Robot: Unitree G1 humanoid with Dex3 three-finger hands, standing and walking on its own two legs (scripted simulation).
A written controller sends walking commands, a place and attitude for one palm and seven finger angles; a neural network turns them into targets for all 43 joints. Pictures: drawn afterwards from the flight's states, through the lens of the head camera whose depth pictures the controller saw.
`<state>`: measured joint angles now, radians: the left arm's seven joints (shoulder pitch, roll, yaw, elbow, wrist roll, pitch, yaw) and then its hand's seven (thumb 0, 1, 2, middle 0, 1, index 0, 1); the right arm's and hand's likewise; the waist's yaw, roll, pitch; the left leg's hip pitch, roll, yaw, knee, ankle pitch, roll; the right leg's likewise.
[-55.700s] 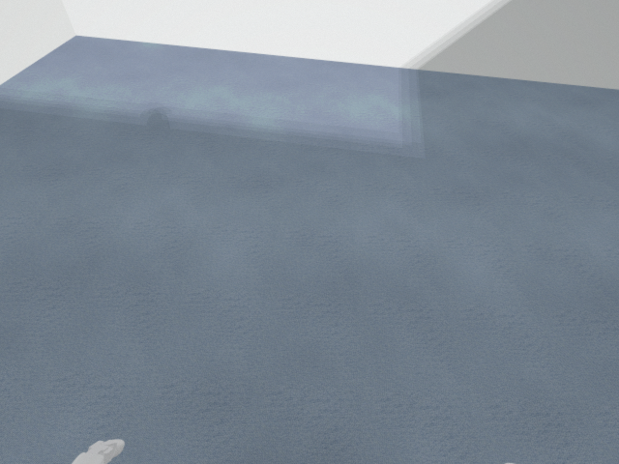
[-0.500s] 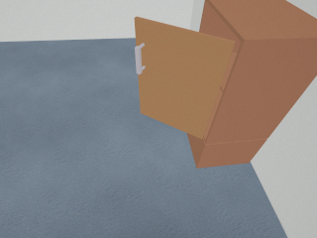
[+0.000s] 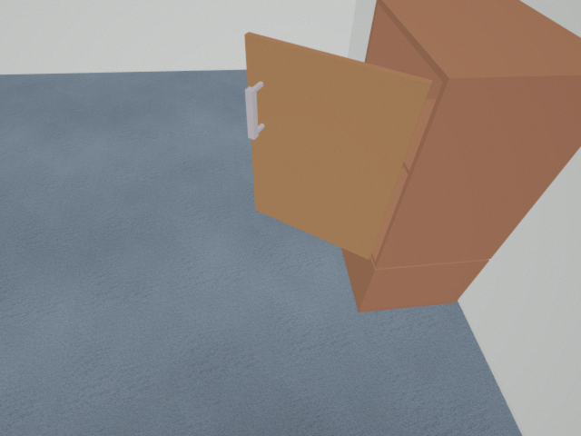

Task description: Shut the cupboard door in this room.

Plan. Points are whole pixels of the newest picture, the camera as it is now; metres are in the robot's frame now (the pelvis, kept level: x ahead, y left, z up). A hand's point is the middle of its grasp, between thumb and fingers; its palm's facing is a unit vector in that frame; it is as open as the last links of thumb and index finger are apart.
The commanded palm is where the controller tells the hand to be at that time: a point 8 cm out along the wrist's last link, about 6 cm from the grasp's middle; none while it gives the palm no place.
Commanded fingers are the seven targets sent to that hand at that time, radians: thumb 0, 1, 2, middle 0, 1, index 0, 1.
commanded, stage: walk to a spot facing it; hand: left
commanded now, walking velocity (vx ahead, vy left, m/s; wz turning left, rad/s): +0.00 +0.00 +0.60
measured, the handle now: (256, 110) +0.85 +0.13 -0.02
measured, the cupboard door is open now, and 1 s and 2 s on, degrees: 55 55 55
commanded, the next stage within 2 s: none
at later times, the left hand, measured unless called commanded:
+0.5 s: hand out of the picture +0.01 +0.25 -0.19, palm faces +0.27 -0.93 -0.24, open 7.3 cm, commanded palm none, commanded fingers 0.00 0.90 0.90 -0.20 -0.30 -0.20 -0.30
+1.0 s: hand out of the picture -0.02 +0.17 -0.16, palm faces +0.51 -0.80 -0.31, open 7.4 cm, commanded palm none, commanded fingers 0.00 0.90 0.90 -0.20 -0.30 -0.20 -0.30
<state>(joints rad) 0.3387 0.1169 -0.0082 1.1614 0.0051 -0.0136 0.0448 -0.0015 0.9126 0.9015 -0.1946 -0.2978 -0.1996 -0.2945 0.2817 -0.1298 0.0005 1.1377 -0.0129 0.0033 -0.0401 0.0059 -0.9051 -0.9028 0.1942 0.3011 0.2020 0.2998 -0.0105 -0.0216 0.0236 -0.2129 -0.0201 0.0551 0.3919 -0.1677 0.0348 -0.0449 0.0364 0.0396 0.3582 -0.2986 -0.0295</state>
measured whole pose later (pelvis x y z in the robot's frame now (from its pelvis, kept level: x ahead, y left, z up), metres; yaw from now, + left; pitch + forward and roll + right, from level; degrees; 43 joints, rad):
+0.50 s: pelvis -0.01 +0.03 -0.01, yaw +15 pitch +0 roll -1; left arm 0.15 0.24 0.08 0.96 0.02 0.05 0.03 0.00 0.91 0.90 -0.20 -0.30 -0.20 -0.29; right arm 0.22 -0.21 -0.05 0.96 -0.04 0.04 -0.01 0.01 -0.90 -0.90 0.19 0.30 0.20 0.30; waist -0.03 -0.03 0.11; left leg -0.34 -0.05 0.02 0.57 -0.23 0.07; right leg -0.44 -0.05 -0.01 1.10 -0.44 0.03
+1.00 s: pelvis +0.04 -0.04 +0.00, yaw +34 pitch +2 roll +3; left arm 0.22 0.19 0.04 0.89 0.02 0.02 0.04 0.00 0.91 0.90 -0.20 -0.30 -0.20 -0.29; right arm 0.18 -0.27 -0.10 0.91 -0.03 0.08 0.02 0.01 -0.91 -0.90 0.19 0.30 0.20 0.30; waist -0.03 0.03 0.11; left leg -0.54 -0.03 -0.03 1.14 -0.42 -0.06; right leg -0.22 -0.06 -0.07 0.52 -0.33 -0.02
